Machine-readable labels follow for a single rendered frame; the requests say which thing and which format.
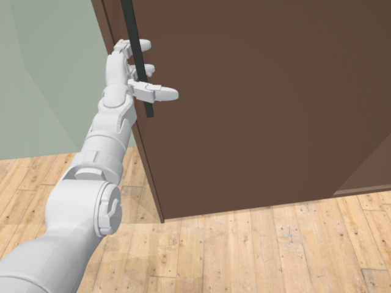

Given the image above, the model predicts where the left robot forearm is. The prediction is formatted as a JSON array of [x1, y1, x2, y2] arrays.
[[45, 84, 137, 227]]

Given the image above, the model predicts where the wardrobe door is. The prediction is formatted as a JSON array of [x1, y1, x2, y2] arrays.
[[338, 133, 391, 190], [103, 0, 391, 219]]

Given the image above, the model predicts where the handle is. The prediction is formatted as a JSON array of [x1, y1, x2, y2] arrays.
[[120, 0, 154, 118]]

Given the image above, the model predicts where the left robot upper arm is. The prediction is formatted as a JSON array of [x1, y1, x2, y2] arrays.
[[0, 179, 122, 293]]

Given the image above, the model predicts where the robot left hand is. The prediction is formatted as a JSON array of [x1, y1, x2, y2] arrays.
[[105, 39, 178, 103]]

